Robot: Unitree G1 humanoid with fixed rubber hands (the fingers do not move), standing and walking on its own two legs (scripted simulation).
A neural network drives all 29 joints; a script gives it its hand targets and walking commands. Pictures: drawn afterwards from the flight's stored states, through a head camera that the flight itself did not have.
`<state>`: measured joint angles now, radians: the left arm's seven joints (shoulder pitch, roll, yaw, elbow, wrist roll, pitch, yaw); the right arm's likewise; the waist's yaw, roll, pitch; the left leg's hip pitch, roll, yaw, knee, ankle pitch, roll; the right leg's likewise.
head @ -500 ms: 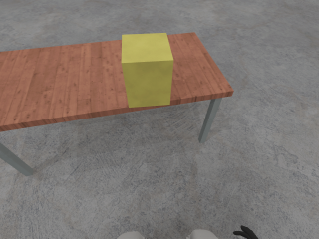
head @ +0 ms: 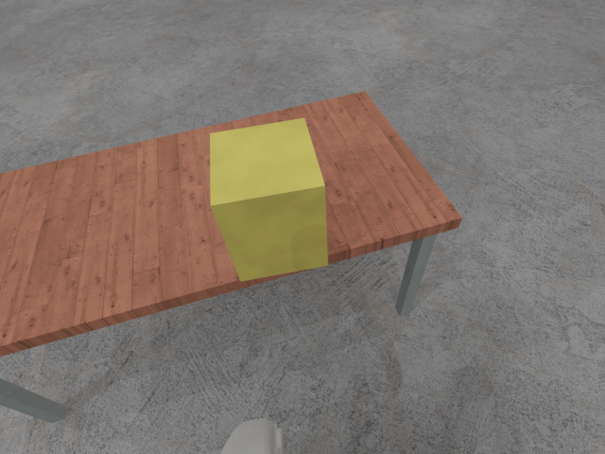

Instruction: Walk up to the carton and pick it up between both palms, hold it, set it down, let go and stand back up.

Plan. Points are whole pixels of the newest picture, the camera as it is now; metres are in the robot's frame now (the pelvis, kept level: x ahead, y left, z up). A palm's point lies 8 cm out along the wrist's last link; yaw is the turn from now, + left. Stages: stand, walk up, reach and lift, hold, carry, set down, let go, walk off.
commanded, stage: walk up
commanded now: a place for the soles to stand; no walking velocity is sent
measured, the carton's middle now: (271, 202) +0.60 +0.09 -0.09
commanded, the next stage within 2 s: none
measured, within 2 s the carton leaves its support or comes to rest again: neither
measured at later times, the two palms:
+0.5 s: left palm out of the picture +0.10 +0.32 -0.14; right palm (438, 448) +0.14 -0.16 -0.14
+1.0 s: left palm out of the picture +0.11 +0.32 -0.14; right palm out of the picture +0.08 -0.17 -0.13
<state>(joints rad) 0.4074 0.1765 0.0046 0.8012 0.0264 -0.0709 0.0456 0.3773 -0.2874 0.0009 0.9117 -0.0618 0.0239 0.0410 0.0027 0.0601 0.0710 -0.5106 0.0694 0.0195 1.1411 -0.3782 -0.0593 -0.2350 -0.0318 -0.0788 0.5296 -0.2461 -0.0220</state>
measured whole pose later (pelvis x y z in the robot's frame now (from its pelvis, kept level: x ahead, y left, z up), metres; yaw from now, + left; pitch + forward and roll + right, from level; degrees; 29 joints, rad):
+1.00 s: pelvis +0.09 +0.08 +0.00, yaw -3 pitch -1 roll +0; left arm 0.29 0.24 -0.05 1.04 0.01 0.00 0.01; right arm 0.27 -0.24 0.07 1.07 -0.01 0.00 -0.01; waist -0.02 -0.01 0.03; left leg -0.30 0.05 0.10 0.46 -0.15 0.01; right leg -0.17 -0.02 -0.04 0.49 -0.31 0.00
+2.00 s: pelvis +0.12 +0.01 +0.00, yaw +12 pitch -2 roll +0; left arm 0.32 0.25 -0.04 0.95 0.00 0.03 0.00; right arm 0.24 -0.25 0.06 0.98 -0.02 0.00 -0.04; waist -0.01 0.02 0.07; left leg -0.33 0.04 -0.02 0.55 -0.18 0.00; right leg -0.11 0.00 -0.18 0.50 -0.37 -0.05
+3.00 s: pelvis +0.13 +0.04 +0.00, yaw +17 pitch -1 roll -1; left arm 0.35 0.24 -0.05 1.05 0.01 0.02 0.01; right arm 0.29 -0.22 0.07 1.06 -0.01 -0.01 -0.03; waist -0.01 0.00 0.05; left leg -0.34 -0.03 -0.08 0.58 -0.22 0.01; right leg -0.06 -0.05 -0.25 0.48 -0.40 0.00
